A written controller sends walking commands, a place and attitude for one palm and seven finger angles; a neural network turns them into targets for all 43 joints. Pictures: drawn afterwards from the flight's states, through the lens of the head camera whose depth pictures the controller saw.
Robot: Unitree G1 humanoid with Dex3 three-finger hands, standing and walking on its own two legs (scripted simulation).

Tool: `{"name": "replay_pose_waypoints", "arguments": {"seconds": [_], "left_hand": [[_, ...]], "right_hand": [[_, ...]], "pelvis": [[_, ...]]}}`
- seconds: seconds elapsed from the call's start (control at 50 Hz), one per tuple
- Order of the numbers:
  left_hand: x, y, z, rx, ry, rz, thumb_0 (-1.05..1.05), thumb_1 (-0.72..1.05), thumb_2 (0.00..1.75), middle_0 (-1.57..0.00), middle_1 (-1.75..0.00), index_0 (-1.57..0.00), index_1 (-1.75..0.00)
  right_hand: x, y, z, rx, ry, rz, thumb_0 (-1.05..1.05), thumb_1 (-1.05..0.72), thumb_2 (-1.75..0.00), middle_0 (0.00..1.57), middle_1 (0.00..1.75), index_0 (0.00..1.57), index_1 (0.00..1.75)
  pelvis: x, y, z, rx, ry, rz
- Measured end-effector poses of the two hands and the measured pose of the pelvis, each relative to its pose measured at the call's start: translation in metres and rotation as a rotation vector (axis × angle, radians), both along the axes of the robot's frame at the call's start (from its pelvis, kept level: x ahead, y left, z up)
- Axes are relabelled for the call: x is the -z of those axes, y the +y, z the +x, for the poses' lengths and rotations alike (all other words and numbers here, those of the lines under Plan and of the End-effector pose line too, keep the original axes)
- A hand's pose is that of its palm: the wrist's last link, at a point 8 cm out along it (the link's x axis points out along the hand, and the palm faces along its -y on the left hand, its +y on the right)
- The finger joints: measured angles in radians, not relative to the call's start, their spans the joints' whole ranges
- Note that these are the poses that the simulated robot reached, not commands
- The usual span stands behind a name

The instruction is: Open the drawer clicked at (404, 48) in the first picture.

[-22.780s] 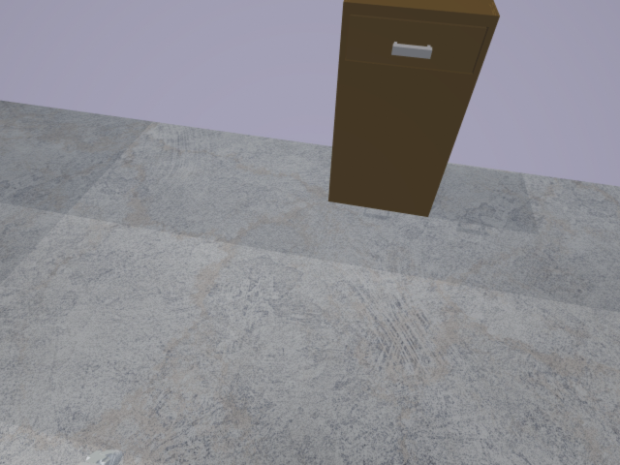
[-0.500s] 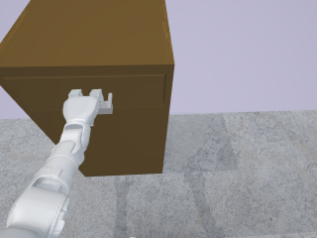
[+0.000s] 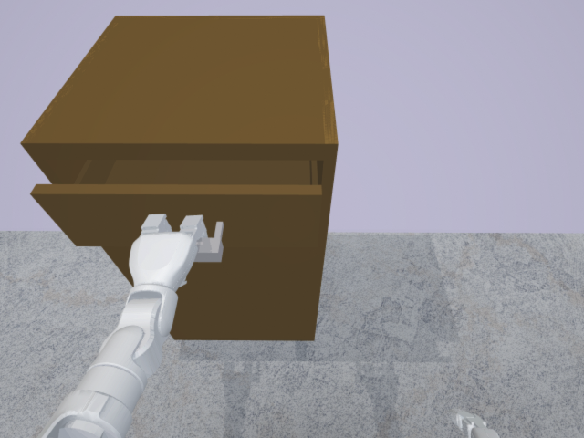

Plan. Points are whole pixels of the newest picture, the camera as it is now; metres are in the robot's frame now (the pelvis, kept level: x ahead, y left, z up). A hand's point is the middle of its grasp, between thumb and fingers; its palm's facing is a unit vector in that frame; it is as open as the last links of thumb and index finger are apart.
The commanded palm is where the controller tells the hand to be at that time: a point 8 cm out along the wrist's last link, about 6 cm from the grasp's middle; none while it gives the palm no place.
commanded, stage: pull the drawer open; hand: left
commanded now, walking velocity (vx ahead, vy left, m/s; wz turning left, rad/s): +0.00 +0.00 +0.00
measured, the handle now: (183, 238) +0.41 +0.19 +0.02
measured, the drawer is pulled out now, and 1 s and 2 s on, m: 0.07 0.20 0.30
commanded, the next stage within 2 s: none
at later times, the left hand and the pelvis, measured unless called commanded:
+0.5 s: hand (168, 311) +0.29 +0.19 -0.01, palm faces +0.01 -0.08 -1.00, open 5.8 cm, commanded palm +0.26 +0.20 +0.05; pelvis -0.01 -0.01 +0.00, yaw +0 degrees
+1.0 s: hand (158, 357) +0.23 +0.19 -0.01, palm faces +0.01 -0.09 -1.00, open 5.9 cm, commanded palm +0.20 +0.20 +0.05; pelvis -0.02 -0.02 +0.00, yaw +1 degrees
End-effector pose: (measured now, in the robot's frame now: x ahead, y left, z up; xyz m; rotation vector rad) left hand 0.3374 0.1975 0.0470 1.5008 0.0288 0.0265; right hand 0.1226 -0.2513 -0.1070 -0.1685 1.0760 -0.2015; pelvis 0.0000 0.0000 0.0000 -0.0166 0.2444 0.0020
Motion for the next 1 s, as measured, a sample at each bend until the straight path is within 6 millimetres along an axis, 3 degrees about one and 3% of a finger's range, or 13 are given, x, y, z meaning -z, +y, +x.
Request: {"name": "replay_pose_waypoints", "arguments": {"seconds": [0.16, 0.6, 1.0], "left_hand": [[-0.001, 0.0, -0.016, -0.006, 0.007, -0.004, 0.01, 0.65, 0.79, -0.29, -1.35, -0.42, -1.35], [0.0, -0.003, -0.075, -0.03, 0.0, -0.015, 0.02, 0.64, 0.81, -0.28, -1.35, -0.42, -1.35], [0.0, -0.004, -0.128, -0.051, -0.008, -0.024, 0.03, 0.63, 0.82, -0.28, -1.35, -0.42, -1.35]], "right_hand": [[-0.005, 0.004, 0.017, -0.033, -0.056, 0.01, 0.0, -0.9, -0.9, 0.2, 0.3, 0.21, 0.3], [-0.001, 0.001, 0.014, -0.066, -0.094, 0.032, 0.01, -0.9, -0.9, 0.2, 0.3, 0.2, 0.3], [-0.011, 0.006, 0.047, -0.147, -0.203, 0.046, 0.01, -0.9, -0.9, 0.2, 0.3, 0.2, 0.3]], "pelvis": [[0.0, -0.003, -0.003, -0.002, -0.018, 0.004], [0.001, -0.011, -0.011, -0.001, -0.059, 0.016], [0.004, -0.02, -0.017, -0.007, -0.082, 0.026]]}}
